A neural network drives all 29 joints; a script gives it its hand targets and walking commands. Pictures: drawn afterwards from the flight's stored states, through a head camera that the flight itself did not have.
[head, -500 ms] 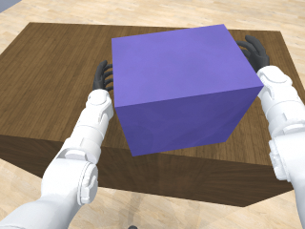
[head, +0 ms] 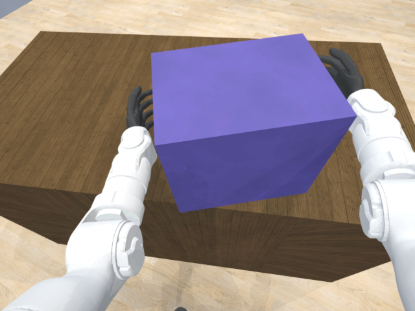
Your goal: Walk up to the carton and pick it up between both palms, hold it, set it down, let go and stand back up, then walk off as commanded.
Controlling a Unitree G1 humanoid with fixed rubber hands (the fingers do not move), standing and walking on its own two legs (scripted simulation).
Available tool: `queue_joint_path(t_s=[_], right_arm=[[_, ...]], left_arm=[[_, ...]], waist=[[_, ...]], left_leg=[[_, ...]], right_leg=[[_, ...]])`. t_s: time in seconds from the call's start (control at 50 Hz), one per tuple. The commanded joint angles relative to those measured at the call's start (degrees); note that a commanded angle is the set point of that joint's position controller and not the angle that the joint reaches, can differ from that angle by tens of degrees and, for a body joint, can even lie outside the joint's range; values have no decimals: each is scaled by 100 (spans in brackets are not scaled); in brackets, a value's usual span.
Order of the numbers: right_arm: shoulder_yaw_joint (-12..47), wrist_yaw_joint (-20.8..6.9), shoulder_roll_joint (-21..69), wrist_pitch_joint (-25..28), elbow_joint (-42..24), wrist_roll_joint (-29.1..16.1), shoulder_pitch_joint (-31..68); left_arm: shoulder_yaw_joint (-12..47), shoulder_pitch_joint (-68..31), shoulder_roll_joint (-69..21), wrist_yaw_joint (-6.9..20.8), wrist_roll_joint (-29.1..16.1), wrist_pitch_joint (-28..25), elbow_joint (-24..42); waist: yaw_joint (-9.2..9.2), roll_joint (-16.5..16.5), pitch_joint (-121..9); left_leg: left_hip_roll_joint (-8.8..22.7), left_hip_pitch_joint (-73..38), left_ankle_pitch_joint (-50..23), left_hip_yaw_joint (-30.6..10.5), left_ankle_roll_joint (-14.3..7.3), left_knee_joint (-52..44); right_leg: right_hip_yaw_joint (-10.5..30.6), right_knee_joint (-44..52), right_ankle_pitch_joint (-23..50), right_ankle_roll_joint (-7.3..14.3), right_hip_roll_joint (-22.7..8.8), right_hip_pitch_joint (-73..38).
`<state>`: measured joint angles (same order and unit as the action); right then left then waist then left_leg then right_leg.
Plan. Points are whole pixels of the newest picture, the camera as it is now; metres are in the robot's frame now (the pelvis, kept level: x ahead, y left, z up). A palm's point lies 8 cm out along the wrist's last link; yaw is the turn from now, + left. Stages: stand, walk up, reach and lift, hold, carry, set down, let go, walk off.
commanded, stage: reach and lift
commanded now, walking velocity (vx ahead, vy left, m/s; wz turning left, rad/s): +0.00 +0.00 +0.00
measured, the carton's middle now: (236, 130) +0.45 +0.00 +0.06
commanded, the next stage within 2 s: none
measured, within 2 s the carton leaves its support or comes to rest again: leaves its support in 1.24 s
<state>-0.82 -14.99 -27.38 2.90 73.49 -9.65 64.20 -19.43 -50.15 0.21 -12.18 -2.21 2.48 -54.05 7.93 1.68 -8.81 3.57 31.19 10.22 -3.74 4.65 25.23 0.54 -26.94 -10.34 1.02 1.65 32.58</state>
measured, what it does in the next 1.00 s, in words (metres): stands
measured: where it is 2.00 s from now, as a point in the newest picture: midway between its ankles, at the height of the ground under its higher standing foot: outside the picture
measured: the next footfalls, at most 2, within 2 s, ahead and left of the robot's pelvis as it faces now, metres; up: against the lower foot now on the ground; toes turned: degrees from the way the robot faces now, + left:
none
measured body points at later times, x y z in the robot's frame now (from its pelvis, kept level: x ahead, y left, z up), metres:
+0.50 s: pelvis +0.00 +0.00 +0.00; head +0.07 -0.02 +0.45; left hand +0.43 +0.20 +0.09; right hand +0.51 -0.18 +0.14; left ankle +0.01 +0.17 -0.73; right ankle +0.01 -0.10 -0.73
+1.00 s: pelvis +0.00 +0.00 +0.00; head +0.04 +0.00 +0.45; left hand +0.40 +0.22 +0.09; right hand +0.49 -0.15 +0.14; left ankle +0.01 +0.17 -0.73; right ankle +0.01 -0.10 -0.73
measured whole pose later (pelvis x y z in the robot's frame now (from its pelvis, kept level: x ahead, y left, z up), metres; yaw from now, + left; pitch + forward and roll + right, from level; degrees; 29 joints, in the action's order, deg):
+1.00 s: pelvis +0.00 +0.00 +0.00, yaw +0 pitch +15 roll +0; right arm -10.9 -13.3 -20.9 5.6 73.5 0.9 59.6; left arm -25.1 -45.8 -1.0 -10.7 3.4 4.3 -50.2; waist 7.9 -0.9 -11.1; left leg 3.6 29.5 8.8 -3.7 4.3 23.1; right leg 0.5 -24.4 -8.6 1.0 1.6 30.7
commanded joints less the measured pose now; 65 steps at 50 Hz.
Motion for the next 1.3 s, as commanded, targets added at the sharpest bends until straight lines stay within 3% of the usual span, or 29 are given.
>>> queue_joint_path(t_s=[0.0,0.06,0.08,0.16,0.22,0.26,0.32,0.42,0.48,0.52,0.62,0.66,0.78,0.82,0.88,0.9,0.94,0.96,1.04,1.08,1.2,1.28], right_arm=[[-631,-335,2999,367,-151,1383,1746],[-722,-382,3044,397,-165,1545,1721],[-711,-383,3038,400,-97,1545,1663],[-785,-401,3138,386,-54,1567,1664],[-849,-368,3191,379,-8,1623,1581],[-729,-371,3259,425,-226,1559,1752],[-788,-343,3250,407,-170,1544,1736],[-727,-336,3329,427,-164,1522,1713],[-612,-288,3395,469,-251,1462,1792],[-538,-274,3410,485,-288,1457,1731],[-552,-211,3503,444,-333,1481,1716],[-417,-188,3557,457,-422,1373,1753],[-344,-76,3685,421,-623,1316,1716],[-403,-84,3759,432,-589,1374,1916],[-311,-62,3776,485,-857,1328,2131],[-236,-6,3803,424,-894,1309,1878],[-242,15,3853,423,-903,1281,1992],[-276,35,3821,393,-933,1296,1900],[-274,147,3909,292,-1134,1262,2025],[-292,187,4007,212,-1100,1189,1887],[-137,237,4200,175,-1571,969,2516],[-91,270,4265,42,-1427,798,2530]], left_arm=[[416,-2112,-2226,957,1322,-4,1081],[258,-2041,-2161,964,1374,16,1048],[258,-2026,-2119,973,1356,38,1094],[255,-2103,-2124,963,1368,69,1192],[242,-2047,-2105,997,1410,100,1173],[237,-2059,-2116,991,1407,92,1164],[287,-2061,-2140,985,1371,99,1085],[312,-2114,-2114,976,1375,83,1140],[529,-2091,-2265,982,1294,66,1196],[516,-2065,-2198,979,1282,32,1189],[625,-2125,-2215,1019,1221,70,1210],[643,-2082,-2222,1045,1200,64,1199],[854,-2187,-2115,1118,1052,74,1333],[885,-2442,-2149,1089,1038,50,1386],[1144,-2558,-2342,1065,940,57,1489],[1190,-2263,-2266,1099,906,127,1431],[1330,-2511,-2333,1101,855,138,1485],[1436,-2568,-2385,1107,812,162,1561],[1600,-2806,-2368,1158,685,246,1516],[1804,-2994,-2452,1145,596,292,1686],[2329,-3616,-2742,1082,188,320,1853],[2393,-3867,-2746,1074,82,381,1964]], waist=[[68,-1105,-2855],[183,-1224,-2716],[107,-1283,-2622],[184,-1307,-2681],[54,-1244,-2580],[196,-1204,-2800],[92,-1283,-2689],[109,-1216,-2861],[29,-1218,-3054],[99,-1235,-3059],[-45,-1258,-3030],[36,-1272,-3093],[-147,-1343,-3262],[-106,-1239,-3349],[-239,-1032,-3621],[-301,-1142,-3548],[-291,-975,-3489],[-470,-1001,-3545],[-542,-867,-3387],[-691,-647,-3459],[-780,-522,-3805],[-846,-452,-3590]], left_leg=[[-328,-679,-1490,965,-298,-787],[-360,-590,-1381,1065,-359,-859],[-363,-535,-1379,1032,-380,-873],[-367,-501,-1204,1104,-442,-962],[-389,-445,-1113,1078,-441,-985],[-409,-428,-1173,1125,-466,-954],[-405,-459,-1212,1081,-461,-961],[-416,-395,-1169,1074,-452,-956],[-420,-485,-1399,1019,-418,-909],[-429,-390,-1329,1043,-426,-940],[-449,-374,-1363,1025,-429,-962],[-464,-380,-1346,1004,-436,-933],[-496,-432,-1390,1006,-457,-938],[-503,-413,-1357,1023,-432,-955],[-491,-562,-1454,954,-369,-912],[-515,-626,-1558,944,-382,-876],[-519,-683,-1525,959,-339,-874],[-517,-768,-1609,905,-302,-835],[-543,-814,-1334,896,-295,-852],[-543,-1082,-1414,829,-231,-777],[-550,-1304,-1117,759,-189,-704],[-550,-1358,-832,728,-194,-732]], right_leg=[[-241,465,3191,-345,-14,-3019],[-226,485,3174,-394,-58,-3253],[-209,413,3386,-437,-65,-3353],[-219,439,3132,-441,-53,-3399],[-212,438,3296,-472,-101,-3454],[-214,406,3370,-454,-91,-3529],[-221,433,3382,-460,-83,-3526],[-238,406,3553,-447,-105,-3624],[-279,374,3881,-456,-78,-3705],[-255,358,3913,-467,-109,-3790],[-282,376,4053,-498,-119,-3972],[-263,366,4067,-506,-145,-3996],[-239,352,4210,-560,-167,-4275],[-273,384,3972,-502,-141,-4260],[-319,388,4017,-487,-116,-4195],[-294,396,4263,-486,-125,-4296],[-337,442,4053,-450,-104,-4227],[-359,434,4129,-430,-87,-4254],[-338,579,3527,-388,-103,-4117],[-369,634,3283,-334,-95,-3968],[-407,741,2526,-313,-49,-3659],[-376,816,2070,-320,-63,-3554]])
